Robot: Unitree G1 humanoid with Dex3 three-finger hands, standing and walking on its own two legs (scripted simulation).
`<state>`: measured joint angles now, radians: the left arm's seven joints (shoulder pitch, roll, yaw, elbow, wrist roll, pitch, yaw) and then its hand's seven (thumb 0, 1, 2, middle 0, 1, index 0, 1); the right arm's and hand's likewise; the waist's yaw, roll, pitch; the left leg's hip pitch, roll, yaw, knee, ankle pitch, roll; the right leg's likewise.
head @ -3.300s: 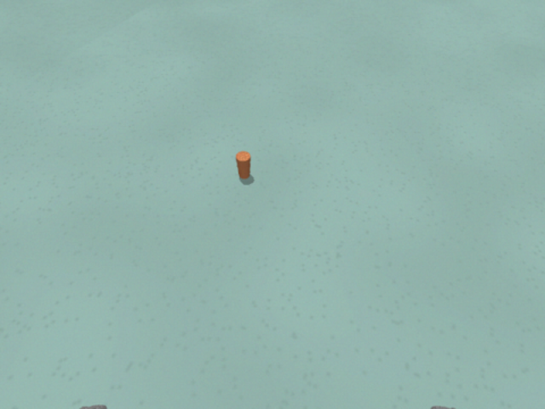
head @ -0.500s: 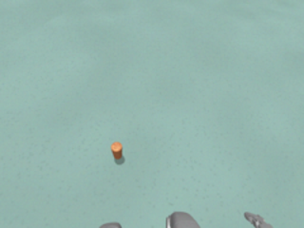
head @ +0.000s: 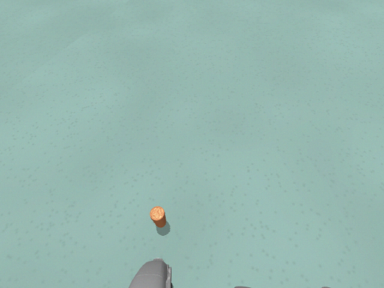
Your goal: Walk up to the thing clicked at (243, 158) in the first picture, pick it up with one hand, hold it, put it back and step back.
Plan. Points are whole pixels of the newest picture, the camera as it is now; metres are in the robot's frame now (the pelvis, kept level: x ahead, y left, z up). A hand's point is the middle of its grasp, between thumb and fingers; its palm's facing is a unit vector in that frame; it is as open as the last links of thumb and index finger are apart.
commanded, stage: walk up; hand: left
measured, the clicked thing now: (159, 218) +0.49 +0.21 -0.70
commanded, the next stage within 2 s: stand in 1.62 s
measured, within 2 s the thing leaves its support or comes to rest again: neither
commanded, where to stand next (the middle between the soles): +0.16 +0.02 m, yaw -1 degrees
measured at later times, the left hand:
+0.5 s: hand (74, 276) +0.15 +0.30 -0.16, palm faces -0.06 -0.92 -0.39, open 7.3 cm
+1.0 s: hand (94, 240) +0.23 +0.27 -0.14, palm faces -0.06 -0.95 -0.32, open 7.3 cm
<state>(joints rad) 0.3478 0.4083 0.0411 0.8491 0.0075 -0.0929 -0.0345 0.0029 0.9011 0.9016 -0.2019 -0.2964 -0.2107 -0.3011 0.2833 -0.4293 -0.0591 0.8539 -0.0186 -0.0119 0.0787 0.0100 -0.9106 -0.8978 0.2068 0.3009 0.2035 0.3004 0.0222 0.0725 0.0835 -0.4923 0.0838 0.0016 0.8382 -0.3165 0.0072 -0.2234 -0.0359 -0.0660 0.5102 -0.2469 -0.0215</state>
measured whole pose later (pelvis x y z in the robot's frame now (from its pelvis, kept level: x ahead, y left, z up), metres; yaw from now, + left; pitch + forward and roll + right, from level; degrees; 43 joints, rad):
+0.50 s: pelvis +0.09 +0.03 -0.02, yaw -2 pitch -2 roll -1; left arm 0.22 0.39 0.03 0.99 0.01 -0.02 -0.01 0.00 0.91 0.90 -0.20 -0.30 -0.21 -0.30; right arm 0.18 -0.39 -0.01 0.92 0.01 -0.01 0.01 0.01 -0.91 -0.90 0.21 0.30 0.21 0.30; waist 0.00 0.02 0.10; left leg -0.35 0.06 0.05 0.71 -0.33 0.00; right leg -0.33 -0.02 -0.03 0.68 -0.30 0.00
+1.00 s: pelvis +0.11 +0.03 +0.01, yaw -2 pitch -2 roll +0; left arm 0.03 0.34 0.00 1.15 -0.01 -0.01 -0.02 0.00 0.90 0.90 -0.20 -0.30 -0.21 -0.30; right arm 0.07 -0.37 0.01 1.16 0.00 -0.03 0.01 0.01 -0.91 -0.90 0.21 0.30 0.20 0.30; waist -0.01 0.00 0.06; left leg -0.16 0.04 0.06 0.37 -0.17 -0.02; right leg -0.16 -0.02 -0.02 0.37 -0.18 0.01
